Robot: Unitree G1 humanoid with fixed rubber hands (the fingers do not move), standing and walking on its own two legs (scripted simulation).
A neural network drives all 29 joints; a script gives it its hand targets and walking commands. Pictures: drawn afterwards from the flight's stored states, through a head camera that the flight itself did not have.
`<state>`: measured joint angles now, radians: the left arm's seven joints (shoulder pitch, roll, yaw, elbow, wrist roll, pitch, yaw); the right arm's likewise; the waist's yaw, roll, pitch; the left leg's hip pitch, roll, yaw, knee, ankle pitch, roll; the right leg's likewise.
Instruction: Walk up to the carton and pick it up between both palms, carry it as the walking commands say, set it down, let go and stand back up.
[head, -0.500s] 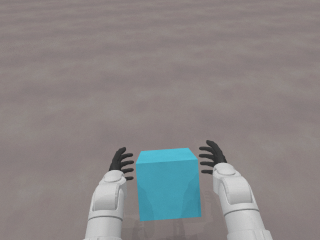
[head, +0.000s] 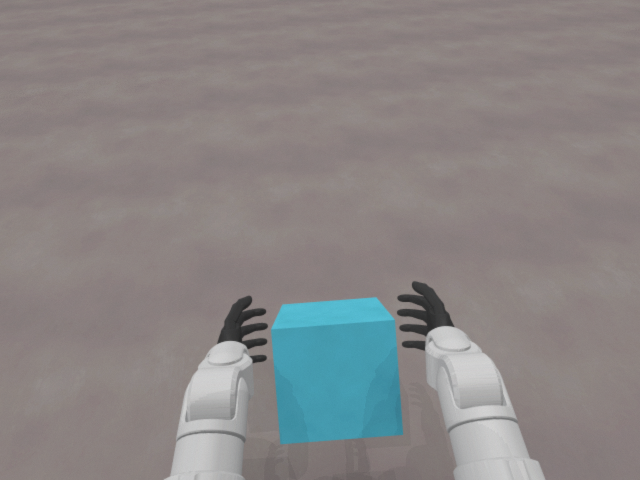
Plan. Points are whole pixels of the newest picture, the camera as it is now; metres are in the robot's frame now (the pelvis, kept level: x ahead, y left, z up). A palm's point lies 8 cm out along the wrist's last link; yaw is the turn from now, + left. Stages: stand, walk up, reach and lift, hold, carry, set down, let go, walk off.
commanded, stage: carry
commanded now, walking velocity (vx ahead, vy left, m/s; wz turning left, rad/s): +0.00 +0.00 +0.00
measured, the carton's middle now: (334, 360) +0.34 +0.00 -0.11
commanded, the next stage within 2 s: hold in 0.82 s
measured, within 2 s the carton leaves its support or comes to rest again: neither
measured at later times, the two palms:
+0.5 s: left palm (233, 361) +0.28 +0.14 +0.03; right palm (442, 345) +0.28 -0.13 +0.04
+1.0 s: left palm (236, 362) +0.27 +0.13 +0.04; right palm (449, 342) +0.28 -0.14 +0.04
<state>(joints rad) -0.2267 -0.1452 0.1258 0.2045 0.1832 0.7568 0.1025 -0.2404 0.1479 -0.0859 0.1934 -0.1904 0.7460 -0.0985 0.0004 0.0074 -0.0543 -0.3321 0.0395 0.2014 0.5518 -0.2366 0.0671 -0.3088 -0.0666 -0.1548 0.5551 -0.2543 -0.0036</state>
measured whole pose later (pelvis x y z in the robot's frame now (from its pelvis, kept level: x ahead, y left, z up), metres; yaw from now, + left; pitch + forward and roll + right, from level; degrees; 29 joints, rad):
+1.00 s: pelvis -0.01 -0.01 +0.00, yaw +7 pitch -7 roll +0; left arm -0.29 -0.16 0.10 0.31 0.22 0.76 0.10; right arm -0.26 0.15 -0.19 0.26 -0.24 0.72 -0.05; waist -0.06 -0.02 0.04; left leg -0.20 -0.05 0.02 0.48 -0.17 0.05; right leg -0.14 0.00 0.04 0.50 -0.24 0.01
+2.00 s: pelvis +0.00 -0.01 +0.01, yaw +6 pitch -8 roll -1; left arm -0.30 -0.16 0.16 0.44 0.27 0.72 0.06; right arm -0.29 0.16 -0.24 0.40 -0.29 0.70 0.01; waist -0.07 -0.01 0.03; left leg -0.14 -0.07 -0.05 0.46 -0.19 0.05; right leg -0.08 0.03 0.09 0.45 -0.24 0.01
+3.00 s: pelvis -0.03 -0.03 -0.09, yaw +6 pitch +26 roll -2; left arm -0.51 -0.18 0.30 0.66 0.21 0.13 0.21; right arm -0.49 0.21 -0.37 0.61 -0.19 0.10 -0.15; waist -0.06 0.02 -0.09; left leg -1.19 -0.10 -0.09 1.08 -0.34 0.01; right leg -1.13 0.10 0.06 1.09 -0.41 0.01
